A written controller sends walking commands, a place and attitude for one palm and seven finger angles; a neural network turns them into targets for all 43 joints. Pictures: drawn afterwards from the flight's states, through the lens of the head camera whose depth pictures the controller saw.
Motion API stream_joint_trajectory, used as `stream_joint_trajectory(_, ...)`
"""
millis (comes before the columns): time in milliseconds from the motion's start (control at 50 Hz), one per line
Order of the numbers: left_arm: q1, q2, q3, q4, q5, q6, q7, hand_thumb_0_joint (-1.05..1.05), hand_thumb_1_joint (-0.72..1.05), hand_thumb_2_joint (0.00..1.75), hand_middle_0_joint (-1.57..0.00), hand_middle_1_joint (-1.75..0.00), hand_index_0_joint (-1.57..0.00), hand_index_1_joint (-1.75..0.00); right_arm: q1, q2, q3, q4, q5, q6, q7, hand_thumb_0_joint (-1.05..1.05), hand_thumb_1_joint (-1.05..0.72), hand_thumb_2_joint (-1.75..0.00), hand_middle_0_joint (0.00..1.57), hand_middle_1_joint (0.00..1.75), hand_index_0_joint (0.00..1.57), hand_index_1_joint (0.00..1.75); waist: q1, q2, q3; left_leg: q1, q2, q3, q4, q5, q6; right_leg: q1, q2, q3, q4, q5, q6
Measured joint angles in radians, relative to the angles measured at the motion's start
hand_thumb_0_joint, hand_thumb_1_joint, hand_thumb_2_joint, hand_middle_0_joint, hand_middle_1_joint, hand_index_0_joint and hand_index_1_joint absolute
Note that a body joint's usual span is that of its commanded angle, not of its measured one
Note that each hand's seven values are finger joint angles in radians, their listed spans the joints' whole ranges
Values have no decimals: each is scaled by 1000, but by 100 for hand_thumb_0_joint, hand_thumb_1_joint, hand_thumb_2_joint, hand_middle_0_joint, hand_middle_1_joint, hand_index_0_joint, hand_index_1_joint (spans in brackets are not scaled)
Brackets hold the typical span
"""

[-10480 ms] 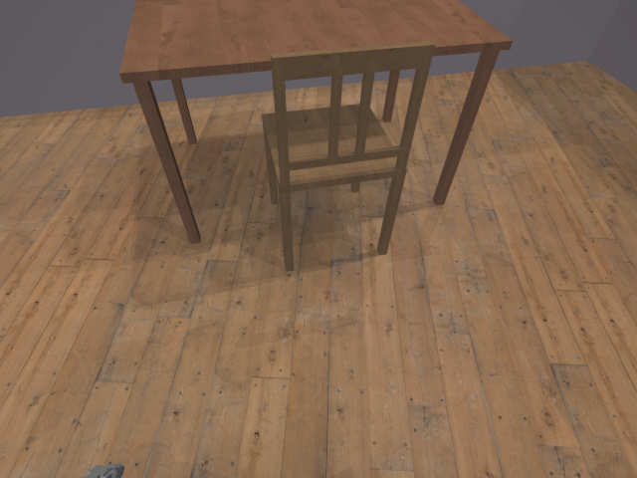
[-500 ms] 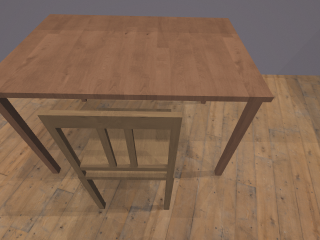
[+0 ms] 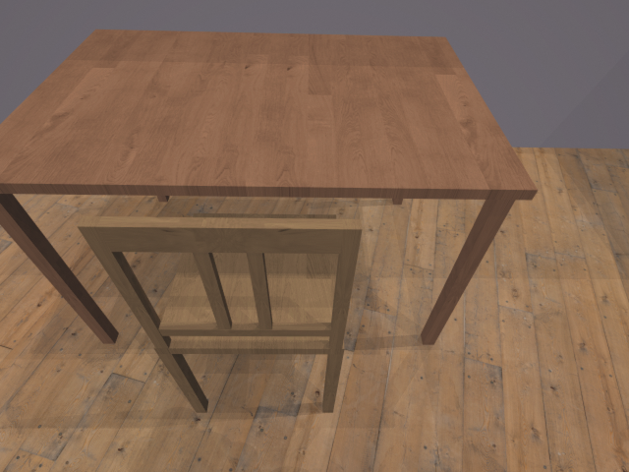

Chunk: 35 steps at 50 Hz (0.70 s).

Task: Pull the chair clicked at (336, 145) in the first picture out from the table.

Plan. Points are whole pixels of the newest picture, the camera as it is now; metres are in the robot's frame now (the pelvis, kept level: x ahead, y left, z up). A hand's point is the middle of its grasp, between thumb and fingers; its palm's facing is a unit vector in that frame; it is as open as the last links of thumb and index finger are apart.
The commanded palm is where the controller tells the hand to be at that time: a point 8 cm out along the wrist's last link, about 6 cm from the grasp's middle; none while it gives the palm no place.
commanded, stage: look again from close up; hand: left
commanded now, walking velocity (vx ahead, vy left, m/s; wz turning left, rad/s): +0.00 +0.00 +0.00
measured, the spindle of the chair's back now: (214, 292) +0.43 +0.21 -0.12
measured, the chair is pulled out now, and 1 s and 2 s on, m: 0.00 0.00 0.00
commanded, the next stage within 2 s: raise the hand toward the chair's back in 0.20 s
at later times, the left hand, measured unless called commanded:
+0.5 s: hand (168, 445) +0.16 +0.19 -0.05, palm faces +0.24 -0.96 -0.14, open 7.7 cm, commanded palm +0.10 +0.21 -0.07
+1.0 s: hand (185, 448) +0.16 +0.18 -0.06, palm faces +0.03 -1.00 -0.04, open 11.7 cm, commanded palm +0.13 +0.23 -0.06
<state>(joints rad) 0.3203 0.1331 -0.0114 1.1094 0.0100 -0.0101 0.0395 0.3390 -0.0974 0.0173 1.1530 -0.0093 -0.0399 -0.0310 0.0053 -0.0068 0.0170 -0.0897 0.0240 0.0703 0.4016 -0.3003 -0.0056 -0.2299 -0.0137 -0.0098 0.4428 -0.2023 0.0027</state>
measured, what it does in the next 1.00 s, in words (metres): lowers itself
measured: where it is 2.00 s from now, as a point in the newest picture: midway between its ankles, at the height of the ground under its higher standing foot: outside the picture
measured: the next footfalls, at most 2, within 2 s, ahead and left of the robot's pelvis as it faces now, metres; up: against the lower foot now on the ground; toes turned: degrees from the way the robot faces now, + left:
none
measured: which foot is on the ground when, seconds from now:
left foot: down 0.00-1.00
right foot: down 0.00-1.00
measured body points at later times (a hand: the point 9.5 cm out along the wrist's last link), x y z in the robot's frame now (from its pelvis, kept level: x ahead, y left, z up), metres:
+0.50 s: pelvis -0.02 +0.01 -0.02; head +0.00 -0.01 +0.43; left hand +0.15 +0.24 -0.03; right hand +0.08 -0.25 -0.13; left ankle -0.05 +0.12 -0.74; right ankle +0.02 -0.12 -0.74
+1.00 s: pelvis -0.04 -0.01 -0.11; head +0.06 +0.00 +0.33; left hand +0.16 +0.23 -0.06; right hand +0.21 -0.18 -0.20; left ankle -0.05 +0.12 -0.74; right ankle +0.02 -0.12 -0.74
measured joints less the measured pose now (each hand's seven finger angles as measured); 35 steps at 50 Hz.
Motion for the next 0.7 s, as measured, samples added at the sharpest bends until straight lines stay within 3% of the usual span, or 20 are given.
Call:
stream_joint_trajectory(320, 2, -7, -4, 6, 3, -8, 6, 1, 91, 90, -20, -30, -20, -30, -5, -4, -2, -4, 2, 3, 2, 1, -91, -90, 20, 29, 20, 30, -2, 1, 5, -17, 4, -3, 24, -8, 1, -5, 2, -3, 1, 2, 3)
stream_joint_trajectory(360, 101, 9, 32, -322, -60, 109, 30, 4, 94, 90, -20, -30, -20, -30, 15, -15, -2, -86, 4, -44, -26, 1, -91, -90, 20, 29, 20, 30, -2, 8, 29, -21, 6, -3, 48, -19, 1, -4, 3, -3, 12, 1, 3)
stream_joint_trajectory(400, 161, 43, 18, -588, -105, 85, 69, 5, 95, 89, -20, -30, -20, -30, 49, -51, -5, -155, 20, -141, -45, 2, -93, -90, 20, 30, 20, 30, -2, 18, 18, -43, -11, -15, 60, -18, 3, -28, -15, -12, 45, -15, 4)
stream_joint_trajectory(440, 160, 62, 6, -783, -139, 36, 81, 5, 93, 89, -20, -29, -20, -30, 56, -105, -5, -223, 30, -214, -44, 3, -93, -90, 20, 30, 20, 30, -10, 36, -1, -91, -24, -36, 105, -27, 11, -63, -33, -31, 82, -32, 11)
stream_joint_trajectory(500, 69, 53, 15, -908, -168, -124, 45, 4, 88, 87, -19, -29, -19, -29, 4, -173, -23, -322, 17, -277, -24, 3, -93, -90, 20, 30, 20, 30, -36, 38, -52, -237, -38, -58, 227, -62, 17, -194, -53, -48, 190, -69, 13)
stream_joint_trajectory(580, -26, -5, 41, -938, -213, -420, -119, 2, 79, 84, -17, -27, -18, -28, -96, -208, -71, -462, -1, -304, 36, 3, -92, -90, 20, 29, 20, 30, -33, -17, -136, -466, -30, -39, 440, -146, 8, -435, -50, -22, 402, -137, 2)
stream_joint_trajectory(620, -23, -26, 46, -945, -194, -544, -198, 2, 74, 82, -17, -27, -17, -27, -143, -216, -91, -537, -4, -293, 65, 2, -92, -90, 20, 29, 20, 30, -30, -41, -167, -571, -22, -33, 554, -188, 7, -547, -44, -13, 517, -182, -1)
stream_joint_trajectory(660, 6, -27, 43, -958, -165, -579, -239, 1, 69, 80, -17, -26, -17, -27, -184, -220, -105, -606, 2, -263, 80, 2, -91, -90, 20, 29, 20, 30, -18, -57, -183, -655, -15, -34, 657, -232, 3, -635, -38, -9, 617, -222, -2)
stream_joint_trajectory(700, 53, -14, 35, -988, -155, -536, -247, 1, 64, 78, -17, -26, -17, -26, -215, -216, -107, -667, 12, -226, 79, 2, -91, -90, 19, 29, 20, 30, -3, -66, -182, -716, -13, -40, 736, -282, 0, -695, -38, -13, 690, -256, -11)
